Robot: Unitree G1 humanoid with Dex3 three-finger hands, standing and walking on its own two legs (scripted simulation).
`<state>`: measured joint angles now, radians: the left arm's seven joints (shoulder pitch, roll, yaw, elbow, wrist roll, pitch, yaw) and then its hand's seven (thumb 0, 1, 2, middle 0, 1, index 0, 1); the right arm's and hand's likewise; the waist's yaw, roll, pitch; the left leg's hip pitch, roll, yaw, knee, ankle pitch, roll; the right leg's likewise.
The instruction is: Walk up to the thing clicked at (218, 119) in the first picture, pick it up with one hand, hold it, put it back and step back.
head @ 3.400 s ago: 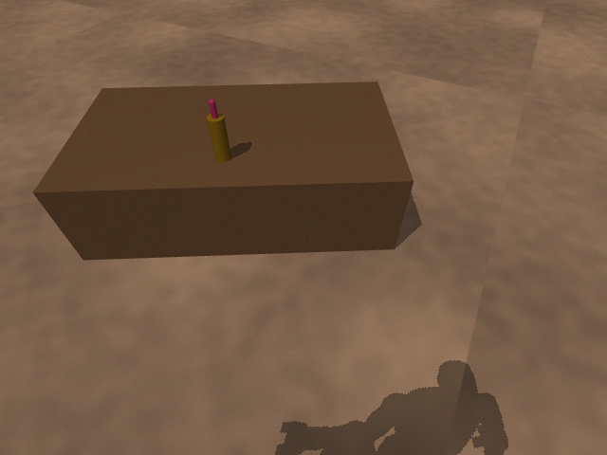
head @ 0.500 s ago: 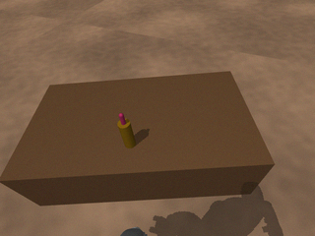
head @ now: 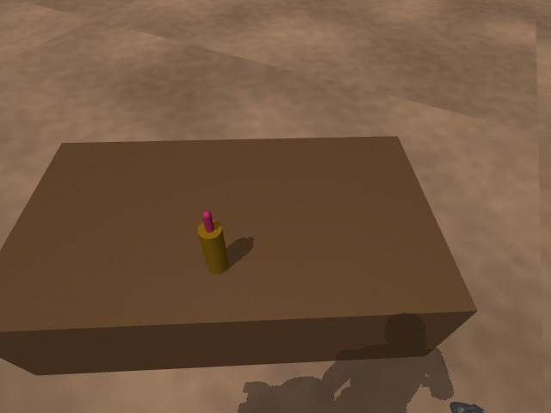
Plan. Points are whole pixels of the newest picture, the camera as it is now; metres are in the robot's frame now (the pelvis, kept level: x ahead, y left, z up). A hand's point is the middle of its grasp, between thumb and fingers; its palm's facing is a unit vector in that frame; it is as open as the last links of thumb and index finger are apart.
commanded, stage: walk up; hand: left
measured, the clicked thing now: (212, 241) +0.56 +0.19 -0.25
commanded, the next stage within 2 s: stand in 1.00 s
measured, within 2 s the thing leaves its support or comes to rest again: neither
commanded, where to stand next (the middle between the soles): +0.08 -0.02 m, yaw +0 degrees
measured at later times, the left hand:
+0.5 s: hand out of the picture +0.10 +0.25 -0.14, palm faces -0.01 -0.95 -0.32, open 7.3 cm
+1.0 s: hand out of the picture +0.09 +0.26 -0.14, palm faces +0.00 -0.95 -0.32, open 7.3 cm
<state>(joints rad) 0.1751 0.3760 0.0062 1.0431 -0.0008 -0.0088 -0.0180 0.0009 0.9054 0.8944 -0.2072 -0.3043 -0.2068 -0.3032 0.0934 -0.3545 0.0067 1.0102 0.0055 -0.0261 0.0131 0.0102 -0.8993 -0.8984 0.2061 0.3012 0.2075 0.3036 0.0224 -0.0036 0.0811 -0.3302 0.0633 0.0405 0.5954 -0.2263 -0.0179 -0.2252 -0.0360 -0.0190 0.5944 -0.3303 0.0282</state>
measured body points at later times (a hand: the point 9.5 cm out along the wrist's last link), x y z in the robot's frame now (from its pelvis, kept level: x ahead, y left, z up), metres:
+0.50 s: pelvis +0.01 +0.00 +0.02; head +0.02 +0.00 +0.47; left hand +0.10 +0.30 -0.12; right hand +0.09 -0.31 -0.11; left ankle +0.06 +0.13 -0.73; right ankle -0.01 -0.14 -0.73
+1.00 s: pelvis +0.02 +0.01 +0.02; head +0.03 +0.01 +0.47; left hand +0.09 +0.31 -0.12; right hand +0.11 -0.29 -0.11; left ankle +0.06 +0.13 -0.73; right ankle -0.01 -0.14 -0.73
